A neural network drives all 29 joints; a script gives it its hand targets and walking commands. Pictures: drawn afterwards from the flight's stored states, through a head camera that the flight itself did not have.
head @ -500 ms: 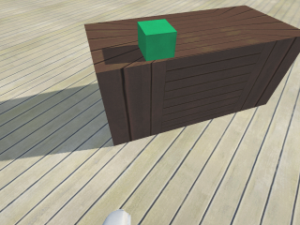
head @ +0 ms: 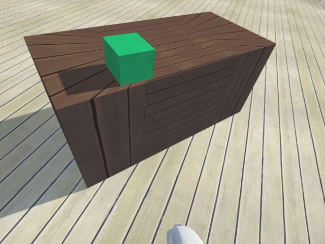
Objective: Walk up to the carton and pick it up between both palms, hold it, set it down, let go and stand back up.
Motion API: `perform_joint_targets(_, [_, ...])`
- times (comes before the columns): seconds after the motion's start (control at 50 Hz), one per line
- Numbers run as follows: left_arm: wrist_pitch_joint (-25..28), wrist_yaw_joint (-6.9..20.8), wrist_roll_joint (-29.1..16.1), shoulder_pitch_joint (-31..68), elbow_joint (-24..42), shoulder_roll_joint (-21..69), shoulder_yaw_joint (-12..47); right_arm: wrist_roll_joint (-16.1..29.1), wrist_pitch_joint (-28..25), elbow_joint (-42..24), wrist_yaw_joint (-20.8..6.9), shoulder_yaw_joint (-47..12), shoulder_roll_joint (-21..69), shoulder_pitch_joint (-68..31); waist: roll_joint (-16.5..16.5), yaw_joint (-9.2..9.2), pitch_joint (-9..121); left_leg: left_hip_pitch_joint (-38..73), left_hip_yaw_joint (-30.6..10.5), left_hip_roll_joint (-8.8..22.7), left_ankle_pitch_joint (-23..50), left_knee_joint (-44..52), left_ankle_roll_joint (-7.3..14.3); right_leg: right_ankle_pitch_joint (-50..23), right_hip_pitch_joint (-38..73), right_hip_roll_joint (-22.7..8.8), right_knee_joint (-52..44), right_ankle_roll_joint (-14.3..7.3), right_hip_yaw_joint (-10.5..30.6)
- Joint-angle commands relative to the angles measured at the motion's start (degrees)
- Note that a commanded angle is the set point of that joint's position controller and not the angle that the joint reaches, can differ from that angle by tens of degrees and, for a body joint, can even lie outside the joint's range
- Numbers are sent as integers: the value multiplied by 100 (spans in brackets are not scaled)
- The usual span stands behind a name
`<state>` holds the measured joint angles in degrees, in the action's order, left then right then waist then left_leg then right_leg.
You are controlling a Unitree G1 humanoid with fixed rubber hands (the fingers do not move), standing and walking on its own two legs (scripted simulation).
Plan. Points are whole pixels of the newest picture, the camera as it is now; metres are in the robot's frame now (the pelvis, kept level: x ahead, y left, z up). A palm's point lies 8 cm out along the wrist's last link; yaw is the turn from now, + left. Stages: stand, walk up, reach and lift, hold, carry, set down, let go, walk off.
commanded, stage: walk up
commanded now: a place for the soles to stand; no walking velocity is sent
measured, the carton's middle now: (128, 58) +0.93 +0.09 +0.00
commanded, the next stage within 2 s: none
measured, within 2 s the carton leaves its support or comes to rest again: neither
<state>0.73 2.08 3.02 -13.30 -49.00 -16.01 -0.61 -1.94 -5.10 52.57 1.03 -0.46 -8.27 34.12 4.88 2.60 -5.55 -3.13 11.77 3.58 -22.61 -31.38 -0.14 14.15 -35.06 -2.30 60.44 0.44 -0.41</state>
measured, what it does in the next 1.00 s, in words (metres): walks ahead: right foot, then left foot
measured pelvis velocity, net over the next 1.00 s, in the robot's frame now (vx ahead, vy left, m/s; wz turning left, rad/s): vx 0.34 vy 0.02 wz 0.04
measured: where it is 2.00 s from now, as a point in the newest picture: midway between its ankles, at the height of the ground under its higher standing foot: (146, 220)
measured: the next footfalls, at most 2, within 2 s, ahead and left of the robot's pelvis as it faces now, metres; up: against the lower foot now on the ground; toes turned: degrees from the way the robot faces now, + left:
right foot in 0.16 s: +0.25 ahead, -0.12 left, +0.00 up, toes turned -8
left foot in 0.68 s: +0.40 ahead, +0.11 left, +0.00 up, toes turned +6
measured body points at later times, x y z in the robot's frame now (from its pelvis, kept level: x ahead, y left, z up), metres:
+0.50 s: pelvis +0.18 -0.02 +0.00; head +0.19 -0.04 +0.45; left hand +0.19 +0.23 -0.13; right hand +0.26 -0.28 -0.14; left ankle +0.25 +0.12 -0.66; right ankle +0.21 -0.11 -0.73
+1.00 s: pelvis +0.34 +0.02 +0.00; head +0.37 +0.07 +0.45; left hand +0.43 +0.28 -0.15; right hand +0.34 -0.23 -0.11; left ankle +0.33 +0.15 -0.73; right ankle +0.41 -0.11 -0.65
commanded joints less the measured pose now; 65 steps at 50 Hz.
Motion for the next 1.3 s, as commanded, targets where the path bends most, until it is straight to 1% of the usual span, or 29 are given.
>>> perform_joint_targets(0.0, [130, 30, -11, 605, 636, 79, 93, -43, -69, -328, 11, 165, -1031, 226, -1323, -54, -530, -137, -1132, 1227, 2616, 1408, 724, -567, -337, 22, -1109, -102, -267])
perform_joint_targets(0.06, [179, 45, 30, 708, 620, 51, 84, -89, 51, -317, 22, 183, -1200, 274, -1337, -5, -403, -90, -793, 1261, 2449, 1166, 731, -700, 410, 135, -1964, -236, -508])
perform_joint_targets(0.1, [206, 0, 53, 231, 506, 23, 8, -127, 166, -350, 12, 175, -1274, 142, -1401, -252, -237, -387, -688, 1285, 2060, 661, 794, -464, 1320, 202, -2434, -350, -561])
perform_joint_targets(0.14, [271, -108, 158, -947, 159, -323, -206, -118, 256, -313, -17, 95, -1171, 294, -456, -721, 288, -1067, -359, 951, 2255, -1214, 703, -499, 3062, 304, -2780, -469, -433])
perform_joint_targets(0.16, [282, -161, 178, -1538, 128, -637, -320, -62, 286, -349, -49, 10, -995, 649, 57, -877, 979, -1748, -194, 604, 1319, -2661, 502, 88, 4085, -347, -2623, -668, 672])
perform_joint_targets(0.18, [267, -250, 87, -1895, 252, -1024, -426, 11, 332, -522, -102, -59, -817, 823, 776, -890, 1448, -2740, -316, -113, -1233, -4088, 219, 729, 4698, -1704, -3323, -1037, 3204])
perform_joint_targets(0.2, [196, -348, -250, -1837, 348, -1294, -566, 130, 443, -711, -90, 44, -1197, 455, 522, -1057, 1406, -3272, -889, -259, -1255, -4632, 108, 2402, 4409, -2287, -4439, -1646, 4724])
perform_joint_targets(0.22, [170, -424, -398, -1537, 485, -1218, -541, 124, 454, -866, -94, 154, -1400, -50, 301, -1043, 1021, -3495, -1241, -51, -866, -4809, 115, 3022, 3938, -2361, -4901, -1567, 4897])
perform_joint_targets(0.26, [239, -485, -332, -1227, 573, -812, -371, 103, 373, -835, -130, 156, -1251, -468, -216, -885, 385, -3605, -1472, 195, -405, -4829, 122, 1195, 3374, -2118, -4684, -1086, 3467])
perform_joint_targets(0.32, [388, -366, -217, -875, 529, -394, -262, -45, 336, -707, -135, 149, -828, -245, 184, -343, 140, -2827, -1538, 257, -261, -4314, 83, -337, 2141, -1701, -4499, -1010, 2004])
perform_joint_targets(0.48, [476, -289, -104, -742, 326, -398, -210, -87, 389, -915, -355, 267, -845, -1178, 262, -300, -452, -3106, -1391, 326, 694, -2493, -19, 2215, 1462, -1533, -5099, -1259, 1002])
perform_joint_targets(0.64, [232, -162, 12, -1002, 72, -704, -177, -77, 160, -991, -263, 394, -883, -1132, -57, -202, -229, -951, -691, -239, 1082, -477, 243, 2550, 965, -1255, -3804, -1036, -105])
perform_joint_targets(0.66, [162, -143, 39, -1091, 24, -581, -113, -79, 125, -924, -202, 483, -1005, -735, -464, -47, -162, -347, -968, -229, 838, -340, 281, 2709, 678, -1045, -3075, -868, -269])
perform_joint_targets(0.68, [126, -104, 32, -1295, 68, -240, 39, -93, 92, -864, -130, 595, -1314, -240, -1278, 129, 140, 167, -1900, 258, -122, 164, 352, 2430, 341, -576, -1683, -584, -703])
perform_joint_targets(0.7, [91, -44, -11, -1412, 224, 1, 155, -4, 88, -929, -41, 695, -1774, 59, -2155, 181, 219, 180, -4426, 1660, -1879, 1336, 701, 2408, -349, 2, 162, -208, -946])
perform_joint_targets(0.72, [-26, -54, -2, -1291, 316, -452, -1, 166, 166, -837, 51, 749, -2003, 62, -1714, 179, -45, -303, -5868, 2103, -2901, 2042, 1253, 2452, -688, -12, 819, -96, -451])
perform_joint_targets(0.74, [-75, -58, 12, -944, 406, -635, -50, 222, 195, -896, 103, 723, -1903, -72, -1563, 238, -356, -553, -6019, 2274, -3159, 2244, 1475, 2418, -872, -198, 1093, -36, -258])
perform_joint_targets(0.78, [-11, -68, 31, -485, 438, -566, -50, 181, 112, -998, 145, 635, -1687, -82, -1332, 254, -638, -478, -5152, 2034, -1149, 1974, 1414, 1815, -1143, -353, 1238, -14, 43])
perform_joint_targets(0.82, [47, -78, 16, -730, 391, -451, -51, 93, -2, -1052, 145, 523, -1395, -366, -1588, 22, -309, -406, -4231, 1904, 626, 1580, 1394, 1474, -840, -491, 1200, 91, 168])
perform_joint_targets(0.92, [-95, -49, 66, -414, 437, -119, -87, 37, -118, -1082, 132, 437, -998, -537, -1301, -140, -125, -659, -2691, 1601, 2845, 1292, 1316, 666, -333, -430, 727, 242, 179])
perform_joint_targets(1.0, [-131, -41, -26, -74, 468, 203, -15, -13, -80, -1155, 133, 374, -878, -877, -1645, -249, 43, -962, -1336, 1007, 4804, 634, 996, -234, 555, -349, -742, 102, -64])
perform_joint_targets(1.04, [-40, -43, -83, -31, 411, 224, -9, -20, -32, -1185, 70, 360, -1073, -1079, -1876, -277, 317, -1124, -921, 728, 4767, 160, 782, -813, 1433, -58, -1583, 45, -455])
perform_joint_targets(1.1, [45, -118, -110, -376, 148, -13, -119, 47, 178, -1180, -2, 364, -1381, -1010, -1260, -447, 566, -1630, -924, 526, 3717, -854, 465, -2076, 2811, 256, -2945, -171, -668])
perform_joint_targets(1.12, [77, -152, -101, -525, 107, -276, -186, 75, 228, -1135, -22, 286, -1280, -765, -795, -458, 752, -1767, -941, 355, 2986, -1378, 297, -2771, 3325, 7, -3112, -212, -352])
perform_joint_targets(1.14, [92, -181, -87, -494, 198, -669, -292, 163, 254, -1150, -24, 217, -1063, -427, -117, -425, 1065, -2193, -965, 173, 1811, -2073, 35, -4618, 3857, -759, -2688, -545, 427])
perform_joint_targets(1.16, [63, -216, -155, -537, 305, -861, -327, 273, 340, -1150, 21, 106, -818, -138, 421, -484, 1643, -2111, -931, -270, -701, -3102, -168, -5237, 3787, -1956, -2984, -1250, 1677])
perform_joint_targets(1.18, [-44, -262, -366, -244, 360, -893, -355, 280, 507, -1136, 110, 74, -729, -201, 635, -456, 1736, -1867, -1204, -196, -1869, -3442, -157, -3620, 3204, -2261, -3465, -1854, 2149])
perform_joint_targets(1.22, [-171, -325, -429, 623, 540, -605, -275, 196, 597, -1239, 158, 121, -879, -921, 597, -438, 1100, -1832, -1311, -19, -1906, -3217, -135, -1981, 2136, -1845, -3934, -1636, 1664])
perform_joint_targets(1.28, [-217, -354, -264, 1164, 669, -524, -159, 197, 563, -1044, 173, 161, -778, -673, 1049, -47, 789, -1388, -1160, -82, -1182, -2285, -104, -2058, 1440, -1529, -3550, -1273, 1050])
